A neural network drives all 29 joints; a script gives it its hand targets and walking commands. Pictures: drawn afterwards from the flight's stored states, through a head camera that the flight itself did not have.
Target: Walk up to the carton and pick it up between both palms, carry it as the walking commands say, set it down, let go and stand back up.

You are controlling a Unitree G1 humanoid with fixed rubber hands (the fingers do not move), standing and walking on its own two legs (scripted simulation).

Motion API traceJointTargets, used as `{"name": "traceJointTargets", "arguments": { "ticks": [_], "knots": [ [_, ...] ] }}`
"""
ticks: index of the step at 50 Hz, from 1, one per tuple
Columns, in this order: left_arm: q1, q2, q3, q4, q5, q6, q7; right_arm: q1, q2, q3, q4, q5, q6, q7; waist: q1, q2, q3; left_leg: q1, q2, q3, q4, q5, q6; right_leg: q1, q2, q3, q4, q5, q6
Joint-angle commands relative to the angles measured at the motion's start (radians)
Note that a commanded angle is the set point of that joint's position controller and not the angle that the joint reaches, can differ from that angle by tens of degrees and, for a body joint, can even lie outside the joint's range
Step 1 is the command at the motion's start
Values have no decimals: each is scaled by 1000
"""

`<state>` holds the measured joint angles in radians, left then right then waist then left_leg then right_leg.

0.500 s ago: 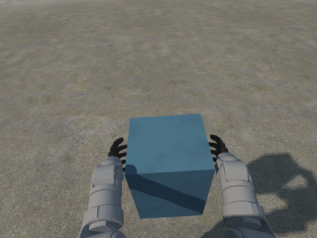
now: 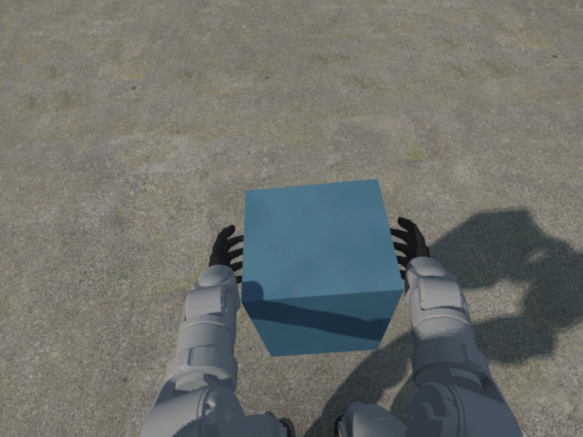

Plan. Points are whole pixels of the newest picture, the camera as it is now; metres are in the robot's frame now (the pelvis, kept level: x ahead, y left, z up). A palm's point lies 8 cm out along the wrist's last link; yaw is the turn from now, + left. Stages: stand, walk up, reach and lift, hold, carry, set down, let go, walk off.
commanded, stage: set down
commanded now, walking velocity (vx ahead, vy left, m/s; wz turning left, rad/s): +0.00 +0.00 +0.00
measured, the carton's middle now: (318, 278) +0.35 -0.03 -0.08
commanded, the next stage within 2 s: none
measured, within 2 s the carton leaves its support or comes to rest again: neither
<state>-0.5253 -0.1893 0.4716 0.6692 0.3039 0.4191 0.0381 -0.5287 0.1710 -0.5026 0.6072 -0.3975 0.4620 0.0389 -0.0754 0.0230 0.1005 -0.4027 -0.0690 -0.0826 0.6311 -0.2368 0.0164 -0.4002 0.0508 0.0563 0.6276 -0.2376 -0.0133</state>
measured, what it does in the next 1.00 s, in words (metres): lowers itself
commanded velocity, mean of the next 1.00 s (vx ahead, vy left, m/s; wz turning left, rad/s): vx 0.00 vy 0.00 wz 0.00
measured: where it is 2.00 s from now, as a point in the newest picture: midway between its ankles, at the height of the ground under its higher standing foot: outside the picture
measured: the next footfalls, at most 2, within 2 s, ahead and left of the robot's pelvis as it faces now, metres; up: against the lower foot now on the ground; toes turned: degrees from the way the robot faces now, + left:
none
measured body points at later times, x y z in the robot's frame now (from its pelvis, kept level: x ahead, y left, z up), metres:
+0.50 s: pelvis +0.00 -0.01 -0.05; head +0.17 -0.02 +0.36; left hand +0.38 +0.12 -0.13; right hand +0.37 -0.17 -0.13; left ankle +0.06 +0.11 -0.72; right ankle +0.06 -0.11 -0.72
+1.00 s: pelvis -0.01 +0.01 -0.13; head +0.20 -0.01 +0.27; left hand +0.40 +0.12 -0.22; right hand +0.39 -0.17 -0.22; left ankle +0.06 +0.11 -0.72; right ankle +0.06 -0.11 -0.72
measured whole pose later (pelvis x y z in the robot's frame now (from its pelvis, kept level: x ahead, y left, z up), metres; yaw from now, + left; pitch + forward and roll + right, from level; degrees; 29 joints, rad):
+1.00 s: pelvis -0.01 +0.01 -0.13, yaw -1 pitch +35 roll +0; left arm -0.62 -0.15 0.38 0.65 0.17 0.15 0.11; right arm -0.65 0.06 -0.38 0.68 -0.18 0.16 -0.01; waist -0.06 0.06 -0.16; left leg -1.45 -0.10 -0.02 1.30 -0.45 0.03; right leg -1.45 0.06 0.07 1.30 -0.45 0.02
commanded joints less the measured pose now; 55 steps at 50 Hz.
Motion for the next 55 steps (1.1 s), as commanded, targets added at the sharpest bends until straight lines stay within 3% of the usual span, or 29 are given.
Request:
{"name": "traceJointTargets", "arguments": {
  "ticks": [1, 3, 5, 6, 10, 11, 14, 15, 21, 22, 24, 26, 27, 28, 29, 30, 33, 36, 38, 40, 42, 43, 44, 45, 46, 50, 51, 54, 55],
  "knots": [
    [-470, -887, -490, 0, -72, -143, -183, -442, 878, 487, 27, 181, -159, 157, 37, 11, -566, -32, -26, -33, -13, 192, 13, 84, 10, 47, -12, 280, -9],
    [-435, -873, -510, -16, -64, -174, -190, -416, 910, 537, 22, 194, -192, 151, 69, -7, -635, -68, -43, -22, 13, 214, 15, 84, 11, 58, 13, 344, 4],
    [-403, -879, -500, 22, -57, -189, -192, -420, 879, 535, 27, 177, -217, 146, 58, -11, -621, -146, -44, -28, 29, 180, 19, 38, 18, 66, 31, 321, 6],
    [-398, -883, -506, 3, -58, -202, -193, -405, 896, 553, 29, 180, -224, 143, 75, -8, -657, -146, -49, -17, 39, 166, 18, 47, 19, 64, 40, 309, 9],
    [-434, -861, -549, -42, -79, -225, -209, -371, 900, 570, 34, 167, -246, 133, 44, -38, -717, -230, -60, -16, 78, 158, 18, 0, 30, 66, 75, 313, 16],
    [-450, -873, -574, -50, -96, -234, -214, -363, 902, 575, 31, 170, -254, 126, 16, -52, -737, -244, -56, -17, 102, 152, 22, -14, 26, 70, 87, 324, 17],
    [-469, -885, -640, -77, -133, -256, -219, -370, 903, 601, 22, 188, -283, 117, -3, -32, -834, -302, -67, -12, 153, 184, 7, -36, 34, 62, 139, 350, 14],
    [-491, -890, -666, -86, -146, -264, -219, -345, 915, 598, 21, 191, -288, 111, -32, -34, -845, -303, -64, -15, 163, 170, 10, -57, 36, 56, 153, 343, 16],
    [-473, -898, -688, -55, -165, -282, -199, -424, 878, 664, -19, 240, -320, 106, -20, -31, -924, -406, -76, -11, 271, 143, 0, -205, 52, 39, 263, 268, 14],
    [-459, -901, -674, -43, -149, -278, -190, -429, 881, 670, -14, 242, -318, 110, 7, -16, -915, -436, -79, -6, 282, 136, -5, -220, 53, 47, 266, 243, 11],
    [-467, -910, -674, -49, -146, -270, -176, -430, 878, 669, -20, 252, -309, 118, 2, -9, -947, -427, -79, -6, 304, 108, -4, -259, 60, 40, 295, 203, 11],
    [-442, -908, -651, -24, -112, -253, -164, -448, 871, 662, -15, 260, -293, 133, 32, 36, -937, -446, -85, 8, 315, 88, -14, -328, 67, 30, 322, 157, 9],
    [-451, -907, -646, -18, -117, -250, -161, -431, 870, 657, 19, 252, -285, 135, 10, 3, -894, -468, -74, 0, 320, 77, -10, -348, 66, 32, 326, 151, 9],
    [-454, -897, -630, -9, -105, -251, -156, -446, 879, 650, 32, 263, -283, 140, 47, 12, -892, -491, -82, 12, 335, 58, -11, -364, 66, 34, 331, 129, 9],
    [-464, -895, -614, -3, -96, -243, -154, -446, 853, 618, 42, 250, -279, 145, 23, 20, -872, -495, -81, 2, 333, 40, -10, -418, 72, 29, 342, 96, 6],
    [-467, -916, -621, -19, -105, -245, -149, -457, 860, 636, 41, 262, -279, 146, 39, 34, -909, -484, -87, 17, 351, 45, -16, -404, 72, 31, 349, 100, 8],
    [-526, -911, -628, -20, -125, -258, -133, -505, 844, 631, 48, 276, -285, 143, 27, 21, -930, -522, -85, 10, 390, 40, -15, -465, 78, 24, 392, 91, 8],
    [-575, -914, -638, -21, -157, -270, -116, -527, 801, 615, 47, 280, -303, 136, -20, 10, -954, -516, -82, -8, 427, 26, -22, -532, 90, 5, 444, 73, 9],
    [-580, -917, -624, 8, -153, -273, -105, -540, 785, 595, 75, 270, -305, 131, -15, 18, -895, -554, -85, -7, 439, -8, -27, -579, 89, 9, 452, 34, 5],
    [-588, -907, -637, 3, -167, -281, -95, -516, 786, 585, 87, 266, -312, 127, -43, 17, -943, -559, -88, -12, 464, 24, -34, -583, 96, 0, 485, 75, 7],
    [-595, -911, -619, 3, -166, -285, -84, -538, 766, 578, 87, 259, -314, 124, -40, 4, -966, -581, -95, -2, 491, 32, -37, -602, 101, -2, 502, 77, 9],
    [-584, -893, -625, -2, -166, -286, -82, -533, 771, 587, 89, 274, -315, 123, -18, 11, -969, -585, -97, -2, 499, 64, -35, -609, 100, 1, 511, 100, 9],
    [-598, -882, -619, 6, -168, -289, -76, -516, 773, 575, 113, 265, -314, 122, -39, 2, -976, -592, -91, -7, 511, 59, -33, -625, 105, -7, 533, 104, 10],
    [-583, -881, -614, 10, -168, -289, -73, -542, 757, 578, 90, 270, -319, 121, -20, 9, -1028, -579, -99, 0, 529, 81, -37, -626, 107, -9, 549, 116, 12],
    [-595, -879, -627, -4, -175, -291, -69, -542, 759, 591, 86, 281, -320, 118, -34, -5, -1027, -593, -101, 0, 542, 83, -36, -636, 108, -7, 553, 114, 12],
    [-647, -871, -647, -12, -201, -299, -50, -602, 747, 619, 75, 312, -327, 116, -20, 0, -1077, -620, -100, 3, 591, 94, -39, -700, 114, -18, 621, 119, 19],
    [-655, -842, -653, -14, -192, -299, -46, -594, 757, 610, 86, 313, -328, 115, -6, 29, -1089, -624, -100, 5, 601, 95, -42, -713, 113, -9, 638, 119, 17],
    [-666, -841, -623, -4, -186, -296, -34, -614, 729, 582, 96, 306, -325, 110, -23, 18, -1065, -642, -102, 6, 630, 58, -38, -806, 119, -23, 667, 76, 20],
    [-680, -840, -634, 1, -190, -297, -32, -646, 723, 593, 85, 315, -328, 108, -10, 31, -1064, -676, -103, 12, 639, 48, -44, -804, 117, -20, 679, 71, 21]
  ]
}}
